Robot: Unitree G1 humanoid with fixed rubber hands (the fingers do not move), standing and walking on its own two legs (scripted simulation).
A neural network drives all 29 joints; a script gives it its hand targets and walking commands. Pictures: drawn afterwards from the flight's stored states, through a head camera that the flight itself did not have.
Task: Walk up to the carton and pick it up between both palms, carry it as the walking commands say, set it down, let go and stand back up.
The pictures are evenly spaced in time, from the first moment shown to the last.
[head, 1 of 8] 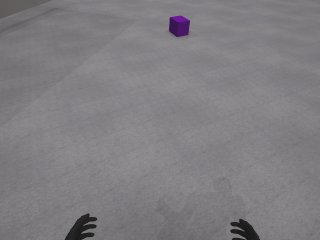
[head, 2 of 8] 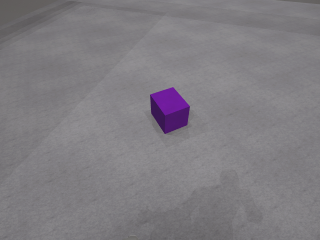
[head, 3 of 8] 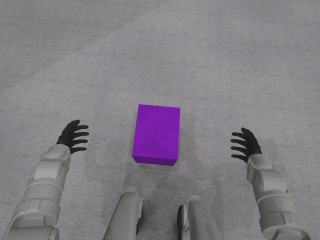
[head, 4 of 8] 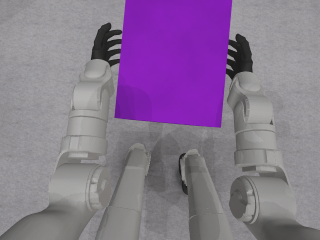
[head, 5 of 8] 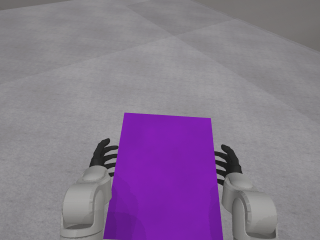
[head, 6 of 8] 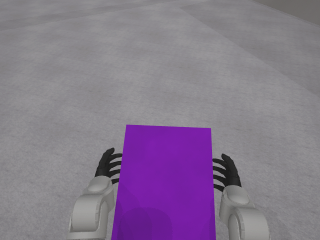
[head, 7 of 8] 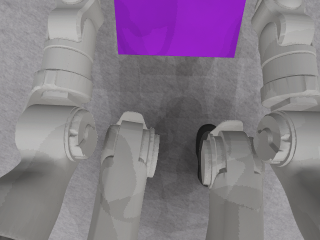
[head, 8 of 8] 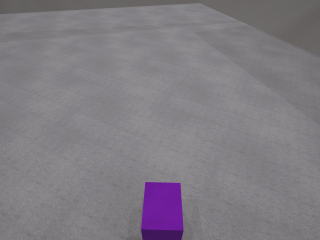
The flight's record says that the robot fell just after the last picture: no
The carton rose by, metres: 0.69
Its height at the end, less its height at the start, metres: +0.00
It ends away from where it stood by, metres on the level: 2.95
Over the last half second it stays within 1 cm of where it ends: yes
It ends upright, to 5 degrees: yes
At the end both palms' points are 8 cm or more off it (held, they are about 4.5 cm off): yes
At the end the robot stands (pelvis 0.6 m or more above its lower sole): yes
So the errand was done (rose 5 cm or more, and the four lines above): yes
